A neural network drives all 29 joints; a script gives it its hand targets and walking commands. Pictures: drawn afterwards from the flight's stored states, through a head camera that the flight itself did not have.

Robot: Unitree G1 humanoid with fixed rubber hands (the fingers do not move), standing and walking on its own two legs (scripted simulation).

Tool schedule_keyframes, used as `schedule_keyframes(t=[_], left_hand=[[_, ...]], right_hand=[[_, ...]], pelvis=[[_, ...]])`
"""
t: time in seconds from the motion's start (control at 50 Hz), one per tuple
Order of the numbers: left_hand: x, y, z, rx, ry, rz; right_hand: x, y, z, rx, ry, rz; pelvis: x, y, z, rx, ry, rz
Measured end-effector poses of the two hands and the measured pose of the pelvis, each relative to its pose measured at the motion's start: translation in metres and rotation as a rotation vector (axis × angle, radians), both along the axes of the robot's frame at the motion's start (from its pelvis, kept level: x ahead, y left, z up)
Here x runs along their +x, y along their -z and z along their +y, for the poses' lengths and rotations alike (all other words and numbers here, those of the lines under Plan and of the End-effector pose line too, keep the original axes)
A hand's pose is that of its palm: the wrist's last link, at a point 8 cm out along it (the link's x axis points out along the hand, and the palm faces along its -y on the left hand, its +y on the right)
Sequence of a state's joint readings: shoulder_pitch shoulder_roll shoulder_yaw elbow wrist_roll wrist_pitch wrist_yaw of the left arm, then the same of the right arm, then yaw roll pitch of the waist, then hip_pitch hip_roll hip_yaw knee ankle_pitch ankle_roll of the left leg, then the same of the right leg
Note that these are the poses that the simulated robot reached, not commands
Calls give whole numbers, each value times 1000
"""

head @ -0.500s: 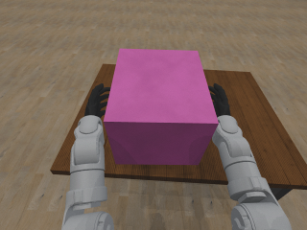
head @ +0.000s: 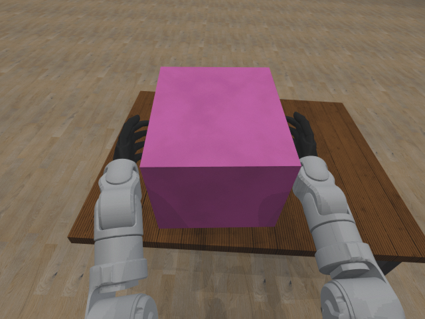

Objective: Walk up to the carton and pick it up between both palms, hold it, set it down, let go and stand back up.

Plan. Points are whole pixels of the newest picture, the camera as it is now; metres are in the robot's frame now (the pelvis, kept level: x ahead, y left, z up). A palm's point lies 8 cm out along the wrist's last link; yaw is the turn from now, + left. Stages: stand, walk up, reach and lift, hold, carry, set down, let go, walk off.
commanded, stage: reach and lift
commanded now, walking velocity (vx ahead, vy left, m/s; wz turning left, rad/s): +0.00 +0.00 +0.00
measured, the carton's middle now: (216, 144) +0.42 -0.01 +0.13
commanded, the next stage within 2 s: hold in 0.06 s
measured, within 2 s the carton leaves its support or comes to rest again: neither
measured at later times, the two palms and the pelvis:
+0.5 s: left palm (114, 158) +0.34 +0.17 +0.18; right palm (301, 146) +0.35 -0.15 +0.18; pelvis -0.01 +0.00 +0.00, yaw +0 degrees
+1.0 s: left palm (116, 159) +0.34 +0.17 +0.18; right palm (301, 149) +0.35 -0.15 +0.18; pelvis -0.01 -0.01 +0.00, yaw +1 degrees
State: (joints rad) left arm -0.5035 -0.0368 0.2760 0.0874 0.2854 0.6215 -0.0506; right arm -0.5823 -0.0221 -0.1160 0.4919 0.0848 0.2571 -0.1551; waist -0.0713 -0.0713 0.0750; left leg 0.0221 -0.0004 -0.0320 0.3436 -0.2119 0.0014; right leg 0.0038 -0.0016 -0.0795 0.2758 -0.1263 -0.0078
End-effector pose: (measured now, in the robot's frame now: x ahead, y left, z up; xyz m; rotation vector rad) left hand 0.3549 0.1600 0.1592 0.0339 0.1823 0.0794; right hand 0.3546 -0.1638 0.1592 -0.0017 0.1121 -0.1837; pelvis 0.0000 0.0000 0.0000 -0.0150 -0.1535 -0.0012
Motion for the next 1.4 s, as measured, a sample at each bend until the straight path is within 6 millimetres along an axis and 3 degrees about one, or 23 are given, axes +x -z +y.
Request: schedule_keyframes(t=[0.54, 1.4], left_hand=[[-19, -23, 13, -26, -55, -7], [-17, -19, 11, -2, -44, -7]], right_hand=[[-3, -25, 13, 12, -47, -14], [-4, -15, 11, 17, -41, -18]], pelvis=[[-11, 0, -5, 6, -10, -21], [-4, 0, -5, 3, -18, -34]])
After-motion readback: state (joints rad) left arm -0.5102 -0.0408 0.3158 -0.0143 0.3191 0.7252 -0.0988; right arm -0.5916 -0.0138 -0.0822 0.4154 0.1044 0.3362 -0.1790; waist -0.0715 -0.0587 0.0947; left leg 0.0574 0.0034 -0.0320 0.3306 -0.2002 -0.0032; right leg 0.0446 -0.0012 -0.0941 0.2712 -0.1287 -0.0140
